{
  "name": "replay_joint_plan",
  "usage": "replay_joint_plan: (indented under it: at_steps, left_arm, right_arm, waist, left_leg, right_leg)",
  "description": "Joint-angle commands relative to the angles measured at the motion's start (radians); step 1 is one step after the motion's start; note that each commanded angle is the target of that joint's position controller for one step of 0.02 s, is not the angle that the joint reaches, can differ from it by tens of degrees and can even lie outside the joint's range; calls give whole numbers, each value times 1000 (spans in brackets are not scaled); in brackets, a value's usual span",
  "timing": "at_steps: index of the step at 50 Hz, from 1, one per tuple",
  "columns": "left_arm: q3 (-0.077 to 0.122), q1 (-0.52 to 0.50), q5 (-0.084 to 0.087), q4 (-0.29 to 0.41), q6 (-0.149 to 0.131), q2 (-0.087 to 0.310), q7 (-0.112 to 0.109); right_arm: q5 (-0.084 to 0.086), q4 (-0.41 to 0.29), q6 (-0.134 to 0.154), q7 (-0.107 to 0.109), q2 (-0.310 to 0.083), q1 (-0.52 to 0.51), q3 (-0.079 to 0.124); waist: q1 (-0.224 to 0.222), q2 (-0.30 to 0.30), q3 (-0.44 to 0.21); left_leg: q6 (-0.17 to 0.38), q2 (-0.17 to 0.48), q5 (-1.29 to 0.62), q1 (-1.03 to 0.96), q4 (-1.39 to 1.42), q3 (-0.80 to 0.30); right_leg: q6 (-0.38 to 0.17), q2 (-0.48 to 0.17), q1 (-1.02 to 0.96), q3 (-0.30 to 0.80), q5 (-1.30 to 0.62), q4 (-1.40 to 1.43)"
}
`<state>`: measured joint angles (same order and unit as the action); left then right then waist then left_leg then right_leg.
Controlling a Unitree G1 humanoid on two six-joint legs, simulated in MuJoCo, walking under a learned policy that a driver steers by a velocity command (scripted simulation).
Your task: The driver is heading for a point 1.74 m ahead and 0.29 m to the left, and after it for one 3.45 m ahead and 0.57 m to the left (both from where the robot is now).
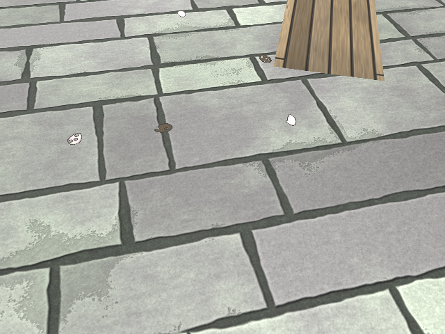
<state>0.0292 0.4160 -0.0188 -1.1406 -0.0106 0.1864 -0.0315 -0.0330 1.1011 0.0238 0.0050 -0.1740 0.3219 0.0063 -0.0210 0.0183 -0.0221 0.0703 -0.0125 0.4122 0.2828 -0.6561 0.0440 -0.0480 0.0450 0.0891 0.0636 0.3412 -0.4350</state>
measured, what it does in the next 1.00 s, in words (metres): walks ahead: right foot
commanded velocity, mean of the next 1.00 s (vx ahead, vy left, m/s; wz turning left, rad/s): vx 0.45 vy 0.00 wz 0.06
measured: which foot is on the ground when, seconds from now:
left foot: down 0.00-0.50, up 0.52-1.00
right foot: down 0.00-0.06, up 0.08-0.48, down 0.50-1.00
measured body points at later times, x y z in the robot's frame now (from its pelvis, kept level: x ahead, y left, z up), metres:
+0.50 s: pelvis +0.24 +0.02 -0.02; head +0.28 +0.02 +0.43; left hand +0.43 +0.23 -0.14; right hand +0.10 -0.19 -0.16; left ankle +0.02 +0.09 -0.73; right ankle +0.36 -0.04 -0.74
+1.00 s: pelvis +0.51 +0.03 -0.01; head +0.55 +0.03 +0.44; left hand +0.41 +0.24 -0.15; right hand +0.71 -0.17 -0.13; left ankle +0.66 +0.12 -0.72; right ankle +0.36 -0.04 -0.74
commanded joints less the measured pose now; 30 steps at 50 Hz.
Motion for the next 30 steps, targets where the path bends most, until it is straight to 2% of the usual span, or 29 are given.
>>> replay_joint_plan:
  at_steps: [1,2,3,4,5,6,7,9,12,14,17,19,21,22,23,24,25,26,27,28,29,30]
  left_arm:
    - [29,-48,10,48,-21,129,4]
    - [25,-81,8,67,-30,107,6]
    - [5,-119,11,101,-45,41,14]
    - [6,-119,-5,137,-53,41,24]
    - [18,-143,-31,137,-54,97,31]
    - [13,-153,-27,135,-60,67,41]
    - [9,-148,-17,129,-67,47,49]
    - [17,-144,-19,128,-62,57,61]
    - [21,-196,-17,152,-44,54,62]
    - [16,-292,-13,193,-38,44,62]
    - [1,-435,-3,252,-36,21,64]
    - [-4,-474,3,273,-35,25,61]
    - [6,-433,4,274,-37,56,51]
    - [15,-369,4,258,-41,77,44]
    - [29,-253,6,223,-48,100,37]
    - [43,-101,4,172,-56,117,30]
    - [63,38,-16,137,-61,170,20]
    - [83,103,-41,138,-60,257,21]
    - [84,36,-3,138,-48,238,35]
    - [69,-89,12,159,-50,187,38]
    - [52,-150,13,169,-60,118,43]
    - [41,-167,5,162,-72,81,42]
  right_arm:
    - [18,-38,44,-9,-33,70,16]
    - [20,1,49,-4,-49,180,28]
    - [8,23,57,7,-134,309,52]
    - [19,60,46,4,-223,424,77]
    - [14,38,39,5,-159,330,63]
    - [11,-2,45,0,-131,235,55]
    - [10,-25,53,-1,-119,174,50]
    - [14,-28,69,3,-84,161,36]
    - [19,8,80,8,-71,248,24]
    - [17,11,81,10,-69,267,17]
    - [15,10,81,15,-70,267,9]
    - [14,14,84,19,-87,273,11]
    - [15,14,90,21,-109,253,15]
    - [15,12,92,23,-121,237,18]
    - [14,9,90,25,-133,221,23]
    - [19,3,84,24,-144,196,26]
    - [23,-12,82,17,-126,195,22]
    - [41,-38,77,5,-9,279,3]
    - [35,-36,71,1,-86,268,30]
    - [22,-74,69,1,-107,167,37]
    - [14,-93,73,-3,-103,95,39]
    - [10,-93,69,-5,-82,80,40]
  waist:
    - [83,75,202]
    - [125,22,180]
    - [177,-188,132]
    - [177,-334,102]
    - [115,-156,173]
    - [79,-74,208]
    - [50,-50,200]
    - [27,-57,164]
    - [29,-91,134]
    - [41,-101,144]
    - [60,-115,175]
    - [63,-133,176]
    - [28,-138,144]
    - [-6,-139,104]
    - [-56,-136,42]
    - [-123,-123,-31]
    - [-170,-77,-109]
    - [-111,124,-219]
    - [-93,93,-230]
    - [-40,46,-55]
    - [-27,-14,39]
    - [10,-42,82]
  left_leg:
    - [18,-14,-75,-114,171,35]
    - [18,-13,-89,-297,238,-9]
    - [59,188,108,-440,415,-330]
    - [143,373,245,-488,528,-672]
    - [151,380,264,-391,517,-655]
    - [142,346,192,-313,521,-566]
    - [126,305,72,-280,536,-473]
    - [101,242,-151,-285,543,-328]
    - [95,209,-548,-344,494,-199]
    - [92,189,-665,-327,493,-151]
    - [84,164,-742,-274,503,-102]
    - [84,175,-822,-270,499,-89]
    - [76,198,-1035,-303,431,-73]
    - [69,204,-1159,-327,350,-64]
    - [63,204,-1226,-349,217,-56]
    - [54,189,-1172,-315,37,-41]
    - [49,154,-899,-155,-207,-25]
    - [19,-5,-139,148,-610,22]
    - [31,-59,57,291,-775,-92]
    - [42,16,-35,361,-755,-106]
    - [43,49,-102,344,-699,-99]
    - [40,77,-131,294,-641,-101]
  right_leg:
    - [-148,-212,271,240,235,181]
    - [-119,-156,378,170,173,73]
    - [-69,-33,511,6,97,-232]
    - [-48,34,651,-98,205,-495]
    - [-59,-37,679,-51,162,-643]
    - [-61,-75,674,-33,63,-678]
    - [-53,-100,641,-30,-18,-672]
    - [-31,-116,606,-57,-98,-641]
    - [-9,-97,642,-114,-133,-620]
    - [0,-82,650,-149,-163,-545]
    - [-1,-53,577,-194,-226,-333]
    - [-21,-30,490,-219,-249,-222]
    - [-60,-1,382,-223,-242,-173]
    - [-80,21,308,-220,-223,-164]
    - [-100,40,205,-208,-209,-144]
    - [-120,38,38,-196,-247,-69]
    - [-154,-90,-175,-59,-136,-40]
    - [-270,-398,-395,414,-5,19]
    - [-334,-440,-361,679,105,178]
    - [-296,-412,-214,527,177,216]
    - [-265,-370,-73,412,93,254]
    - [-229,-325,23,317,-20,273]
